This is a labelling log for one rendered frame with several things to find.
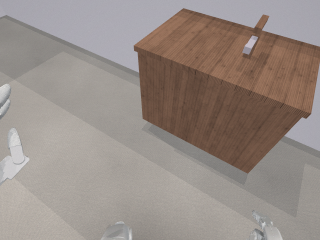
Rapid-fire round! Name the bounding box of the left robot thigh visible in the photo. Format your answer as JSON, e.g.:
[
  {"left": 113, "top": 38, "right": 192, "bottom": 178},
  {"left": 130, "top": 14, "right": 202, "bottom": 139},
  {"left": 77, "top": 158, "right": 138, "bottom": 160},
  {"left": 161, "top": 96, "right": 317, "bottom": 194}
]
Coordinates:
[{"left": 101, "top": 224, "right": 133, "bottom": 240}]

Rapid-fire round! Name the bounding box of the robot right hand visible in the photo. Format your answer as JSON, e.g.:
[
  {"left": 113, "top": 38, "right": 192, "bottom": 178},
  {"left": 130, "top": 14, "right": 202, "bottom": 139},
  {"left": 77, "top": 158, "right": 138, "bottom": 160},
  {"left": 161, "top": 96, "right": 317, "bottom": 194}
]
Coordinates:
[{"left": 246, "top": 210, "right": 283, "bottom": 240}]

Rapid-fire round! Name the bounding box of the counter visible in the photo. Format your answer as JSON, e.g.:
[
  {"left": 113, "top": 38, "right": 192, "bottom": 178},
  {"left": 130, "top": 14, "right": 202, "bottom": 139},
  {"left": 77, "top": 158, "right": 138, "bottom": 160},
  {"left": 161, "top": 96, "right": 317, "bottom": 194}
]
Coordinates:
[{"left": 133, "top": 8, "right": 320, "bottom": 174}]

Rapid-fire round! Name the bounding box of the robot left hand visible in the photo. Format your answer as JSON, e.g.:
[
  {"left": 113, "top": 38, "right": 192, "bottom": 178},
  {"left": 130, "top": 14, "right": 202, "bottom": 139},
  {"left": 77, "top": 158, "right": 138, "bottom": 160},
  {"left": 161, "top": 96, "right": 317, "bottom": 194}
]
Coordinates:
[{"left": 0, "top": 83, "right": 30, "bottom": 185}]

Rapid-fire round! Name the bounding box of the tap lever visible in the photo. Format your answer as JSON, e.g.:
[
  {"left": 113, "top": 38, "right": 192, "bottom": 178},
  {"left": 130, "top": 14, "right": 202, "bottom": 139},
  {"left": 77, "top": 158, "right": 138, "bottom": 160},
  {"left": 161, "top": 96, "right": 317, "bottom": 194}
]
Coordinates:
[{"left": 242, "top": 35, "right": 258, "bottom": 55}]

